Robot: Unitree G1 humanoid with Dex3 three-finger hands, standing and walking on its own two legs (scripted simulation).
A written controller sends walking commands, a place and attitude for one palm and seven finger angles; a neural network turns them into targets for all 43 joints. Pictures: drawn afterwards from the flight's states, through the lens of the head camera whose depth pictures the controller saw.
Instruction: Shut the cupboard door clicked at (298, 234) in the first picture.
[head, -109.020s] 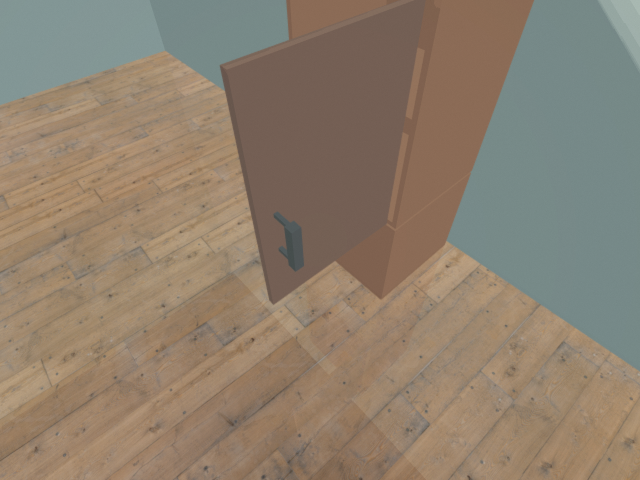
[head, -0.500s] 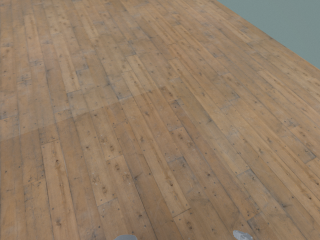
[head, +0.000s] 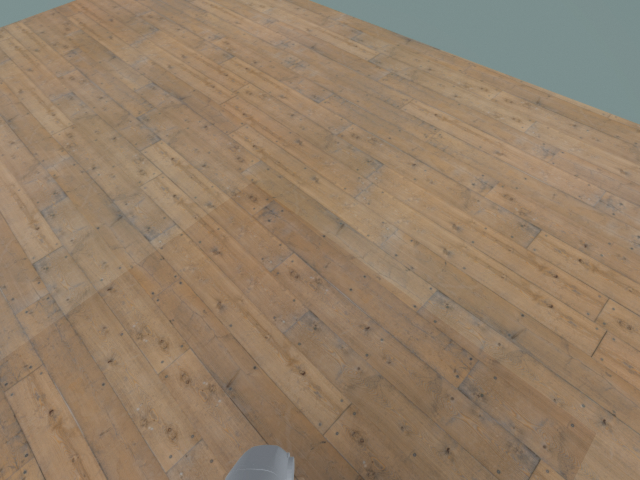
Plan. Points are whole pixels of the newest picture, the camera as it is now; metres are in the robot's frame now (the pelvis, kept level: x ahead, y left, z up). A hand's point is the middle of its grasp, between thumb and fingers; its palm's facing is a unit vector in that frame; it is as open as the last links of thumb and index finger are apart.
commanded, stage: turn to face it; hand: left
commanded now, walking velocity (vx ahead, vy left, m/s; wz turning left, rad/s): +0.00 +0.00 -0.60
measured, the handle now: out of the picture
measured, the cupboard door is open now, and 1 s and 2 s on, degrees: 0 0 0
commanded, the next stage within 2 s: none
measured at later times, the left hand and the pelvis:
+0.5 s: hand (180, 439) +0.18 +0.23 -0.15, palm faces -0.25 -0.95 -0.20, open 7.4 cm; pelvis +0.02 +0.06 +0.02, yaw -18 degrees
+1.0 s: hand (260, 426) +0.20 +0.12 -0.15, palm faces -0.55 -0.80 -0.23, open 7.4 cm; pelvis +0.02 +0.01 +0.01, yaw -35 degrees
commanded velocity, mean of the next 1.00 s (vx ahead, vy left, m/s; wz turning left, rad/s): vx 0.00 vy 0.00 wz -0.60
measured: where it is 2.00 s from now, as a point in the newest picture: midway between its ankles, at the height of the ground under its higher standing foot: outside the picture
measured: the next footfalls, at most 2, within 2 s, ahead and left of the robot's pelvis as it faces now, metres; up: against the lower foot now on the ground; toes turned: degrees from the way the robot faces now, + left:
left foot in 0.28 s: +0.07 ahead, +0.15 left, +0.00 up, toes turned -8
right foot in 0.74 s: +0.00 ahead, -0.09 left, +0.00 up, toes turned -32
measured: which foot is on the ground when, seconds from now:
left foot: up 0.00-0.26, down 0.28-0.74, up 0.76-1.00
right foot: down 0.00-0.28, up 0.30-0.72, down 0.74-1.00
